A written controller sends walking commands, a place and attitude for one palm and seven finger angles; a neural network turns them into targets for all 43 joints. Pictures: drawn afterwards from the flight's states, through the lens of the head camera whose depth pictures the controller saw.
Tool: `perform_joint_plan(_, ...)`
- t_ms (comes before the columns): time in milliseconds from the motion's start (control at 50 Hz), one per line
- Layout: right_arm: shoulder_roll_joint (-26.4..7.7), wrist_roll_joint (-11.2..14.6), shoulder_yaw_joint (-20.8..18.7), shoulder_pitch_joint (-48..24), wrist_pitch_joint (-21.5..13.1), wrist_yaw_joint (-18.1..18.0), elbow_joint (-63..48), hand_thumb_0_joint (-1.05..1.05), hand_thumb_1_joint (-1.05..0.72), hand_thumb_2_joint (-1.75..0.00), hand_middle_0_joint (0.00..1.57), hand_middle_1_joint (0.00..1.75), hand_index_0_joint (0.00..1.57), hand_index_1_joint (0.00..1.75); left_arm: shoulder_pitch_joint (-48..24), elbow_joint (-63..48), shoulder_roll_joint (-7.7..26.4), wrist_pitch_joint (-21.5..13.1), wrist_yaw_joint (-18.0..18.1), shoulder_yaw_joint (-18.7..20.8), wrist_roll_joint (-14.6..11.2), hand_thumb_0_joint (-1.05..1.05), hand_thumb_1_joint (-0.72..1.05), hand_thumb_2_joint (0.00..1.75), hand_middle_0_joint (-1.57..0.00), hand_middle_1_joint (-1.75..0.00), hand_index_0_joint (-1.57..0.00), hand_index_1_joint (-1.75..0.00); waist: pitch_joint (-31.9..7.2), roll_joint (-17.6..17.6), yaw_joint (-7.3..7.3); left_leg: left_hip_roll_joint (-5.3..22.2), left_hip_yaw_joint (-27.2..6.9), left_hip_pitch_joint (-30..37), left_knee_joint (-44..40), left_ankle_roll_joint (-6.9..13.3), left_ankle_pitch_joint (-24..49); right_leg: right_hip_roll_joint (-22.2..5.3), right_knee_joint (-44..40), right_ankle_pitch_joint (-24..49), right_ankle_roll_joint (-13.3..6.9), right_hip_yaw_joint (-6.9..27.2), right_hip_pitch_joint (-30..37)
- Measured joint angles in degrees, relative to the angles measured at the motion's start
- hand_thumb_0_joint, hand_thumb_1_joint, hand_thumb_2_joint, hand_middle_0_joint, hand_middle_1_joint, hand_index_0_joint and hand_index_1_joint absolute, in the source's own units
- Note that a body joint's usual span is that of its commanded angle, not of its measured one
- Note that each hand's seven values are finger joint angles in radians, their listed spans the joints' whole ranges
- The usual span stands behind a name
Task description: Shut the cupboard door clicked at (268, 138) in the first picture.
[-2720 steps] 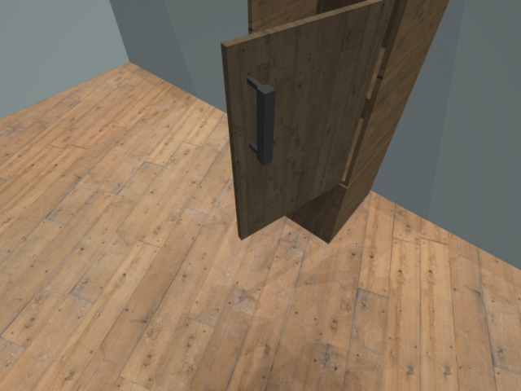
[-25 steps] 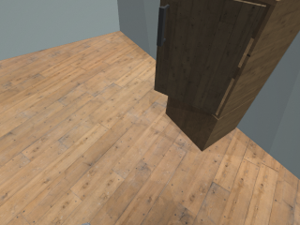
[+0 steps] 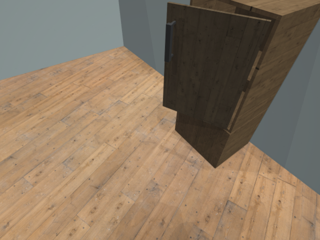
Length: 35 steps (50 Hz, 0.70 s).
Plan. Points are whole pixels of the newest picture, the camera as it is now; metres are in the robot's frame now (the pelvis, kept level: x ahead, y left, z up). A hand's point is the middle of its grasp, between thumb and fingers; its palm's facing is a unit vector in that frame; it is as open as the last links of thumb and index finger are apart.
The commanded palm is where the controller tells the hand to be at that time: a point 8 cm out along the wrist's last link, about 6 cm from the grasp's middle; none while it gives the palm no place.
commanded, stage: let the arm hang, fingers relaxed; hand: left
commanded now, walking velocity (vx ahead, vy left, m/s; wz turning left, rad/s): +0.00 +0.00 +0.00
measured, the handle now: (170, 41) +0.93 +0.00 +0.09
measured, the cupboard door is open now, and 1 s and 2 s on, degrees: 25 25 25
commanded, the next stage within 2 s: look to check the result in 0.22 s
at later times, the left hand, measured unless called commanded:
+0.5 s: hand out of the picture -0.04 +0.16 -0.18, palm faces +0.02 -0.99 -0.17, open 7.4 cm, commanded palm none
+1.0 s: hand out of the picture +0.00 +0.15 -0.18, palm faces +0.00 -0.98 -0.17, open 7.4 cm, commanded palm none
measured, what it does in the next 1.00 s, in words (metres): stands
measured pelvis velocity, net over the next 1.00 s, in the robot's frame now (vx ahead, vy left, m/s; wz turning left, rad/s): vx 0.00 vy -0.01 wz -0.01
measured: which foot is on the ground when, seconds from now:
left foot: down 0.00-1.00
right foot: down 0.00-1.00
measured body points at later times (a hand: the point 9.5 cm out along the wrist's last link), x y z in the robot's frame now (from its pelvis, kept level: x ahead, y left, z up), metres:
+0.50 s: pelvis -0.01 +0.00 +0.00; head -0.01 +0.00 +0.45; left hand -0.04 +0.21 -0.16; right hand -0.05 -0.21 -0.17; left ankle +0.02 +0.07 -0.74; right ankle +0.01 -0.14 -0.74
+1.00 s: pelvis +0.00 -0.01 +0.00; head +0.00 -0.01 +0.45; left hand +0.00 +0.20 -0.16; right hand -0.02 -0.24 -0.16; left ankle +0.02 +0.07 -0.74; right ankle +0.01 -0.14 -0.74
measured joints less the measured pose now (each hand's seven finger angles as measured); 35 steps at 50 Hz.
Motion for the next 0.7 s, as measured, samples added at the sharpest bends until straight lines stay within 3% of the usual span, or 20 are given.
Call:
perform_joint_plan(240, 1.0, 0.01, -0.33, 1.28, 0.12, -0.23, 0.33, 0.01, -0.91, -0.9, 0.2, 0.3, 0.2, 0.3, 0.69, 0.5, -1.89, -0.34, 0.22, -0.07, 0.28, 0.0, 0.91, 0.9, -0.2, -0.3, -0.2, -0.3, 0.29, -0.41, -0.22, 0.0, 0.48, -0.91, 0.42, 0.14, 0.19, -0.02, 0.74, 0.22, 0.1, 0.48, -1.2)
perform_joint_plan(700, 0.14, 0.08, -0.71, 0.72, -0.14, -0.06, 0.13, 0.01, -0.91, -0.9, 0.2, 0.3, 0.2, 0.3, -0.65, -0.19, -0.33, -0.89, 0.52, 0.26, 0.19, 0.0, 0.91, 0.9, -0.2, -0.3, -0.2, -0.3, 0.81, 0.28, -0.64, 0.88, 0.81, -1.18, 0.74, -0.62, -0.08, 0.85, 1.22, 0.0, -0.66, 0.84, -1.78)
